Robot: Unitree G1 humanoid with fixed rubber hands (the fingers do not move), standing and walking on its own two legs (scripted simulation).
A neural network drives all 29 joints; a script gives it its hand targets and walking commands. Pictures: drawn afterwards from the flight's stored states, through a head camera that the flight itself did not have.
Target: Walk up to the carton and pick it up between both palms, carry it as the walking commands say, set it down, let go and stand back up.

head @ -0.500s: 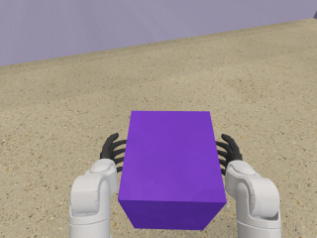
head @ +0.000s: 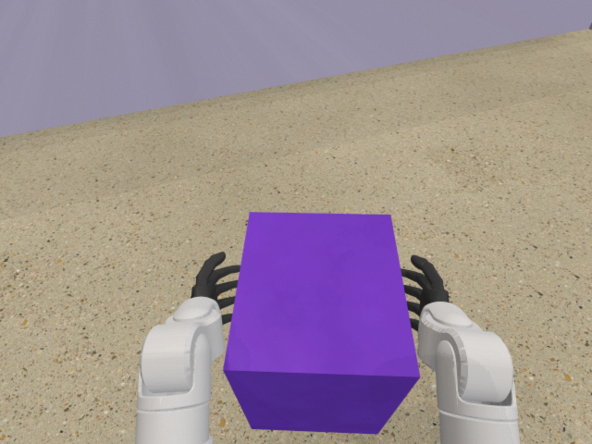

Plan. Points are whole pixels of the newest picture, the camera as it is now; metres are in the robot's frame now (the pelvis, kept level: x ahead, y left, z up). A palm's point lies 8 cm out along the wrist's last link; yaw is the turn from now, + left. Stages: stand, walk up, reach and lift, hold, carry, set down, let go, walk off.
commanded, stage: carry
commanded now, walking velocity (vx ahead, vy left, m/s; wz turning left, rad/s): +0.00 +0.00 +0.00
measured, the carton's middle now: (316, 328) +0.30 +0.01 +0.01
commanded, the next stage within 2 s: none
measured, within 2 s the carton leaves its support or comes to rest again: neither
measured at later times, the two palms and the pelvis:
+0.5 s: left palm (209, 316) +0.28 +0.14 +0.07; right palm (427, 318) +0.28 -0.13 +0.07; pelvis +0.00 +0.00 +0.00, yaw +0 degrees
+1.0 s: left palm (218, 318) +0.28 +0.13 +0.06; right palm (432, 321) +0.29 -0.14 +0.06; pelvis -0.01 -0.01 +0.00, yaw +0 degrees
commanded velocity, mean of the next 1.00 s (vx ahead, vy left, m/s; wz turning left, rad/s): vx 0.03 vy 0.00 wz -0.04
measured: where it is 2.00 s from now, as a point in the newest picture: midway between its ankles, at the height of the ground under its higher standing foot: outside the picture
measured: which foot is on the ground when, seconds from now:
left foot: down 0.00-1.00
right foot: down 0.00-1.00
